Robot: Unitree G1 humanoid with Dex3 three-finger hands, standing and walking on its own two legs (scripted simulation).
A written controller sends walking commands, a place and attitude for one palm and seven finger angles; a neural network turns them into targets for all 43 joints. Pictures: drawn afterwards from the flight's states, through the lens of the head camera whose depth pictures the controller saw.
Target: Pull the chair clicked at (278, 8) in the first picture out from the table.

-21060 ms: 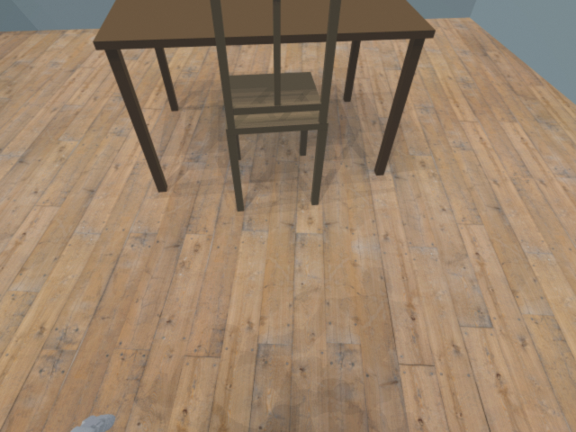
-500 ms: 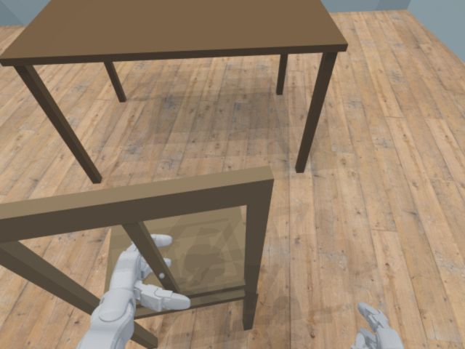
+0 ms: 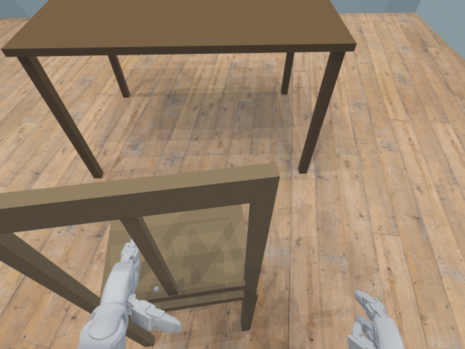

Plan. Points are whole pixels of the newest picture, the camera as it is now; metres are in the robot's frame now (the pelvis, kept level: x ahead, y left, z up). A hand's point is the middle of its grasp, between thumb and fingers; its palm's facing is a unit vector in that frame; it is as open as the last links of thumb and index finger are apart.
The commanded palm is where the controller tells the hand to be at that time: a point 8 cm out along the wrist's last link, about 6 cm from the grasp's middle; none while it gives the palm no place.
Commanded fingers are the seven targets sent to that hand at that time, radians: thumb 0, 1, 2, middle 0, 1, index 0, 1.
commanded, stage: draw the fingers out of the gap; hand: left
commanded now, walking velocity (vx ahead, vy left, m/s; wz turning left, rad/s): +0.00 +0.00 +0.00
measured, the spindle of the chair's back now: (156, 262) +0.27 +0.14 -0.01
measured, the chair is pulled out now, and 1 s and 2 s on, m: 0.60 0.60 0.60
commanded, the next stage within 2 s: draw the hand back to the body in 0.64 s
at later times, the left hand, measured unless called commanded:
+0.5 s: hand (149, 344) +0.15 +0.14 -0.03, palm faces +0.00 -0.99 -0.15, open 17.5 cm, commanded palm +0.13 +0.19 -0.01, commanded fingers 0.00 -0.55 0.20 0.00 0.00 0.00 0.00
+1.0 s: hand out of the picture +0.14 +0.15 +0.04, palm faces +0.09 -1.00 -0.04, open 17.5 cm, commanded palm +0.09 +0.21 +0.04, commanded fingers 0.00 -0.55 0.20 0.00 0.00 0.00 0.00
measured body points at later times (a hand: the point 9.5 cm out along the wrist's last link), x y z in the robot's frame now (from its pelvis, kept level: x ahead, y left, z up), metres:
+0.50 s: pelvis -0.01 +0.00 -0.01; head +0.02 -0.01 +0.43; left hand +0.15 +0.19 -0.02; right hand +0.17 -0.24 -0.08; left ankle -0.01 +0.14 -0.70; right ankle -0.02 -0.13 -0.70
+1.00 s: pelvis -0.02 +0.00 -0.04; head +0.02 +0.00 +0.41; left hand +0.13 +0.21 +0.04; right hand +0.18 -0.23 -0.11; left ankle -0.01 +0.14 -0.70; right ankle -0.02 -0.13 -0.70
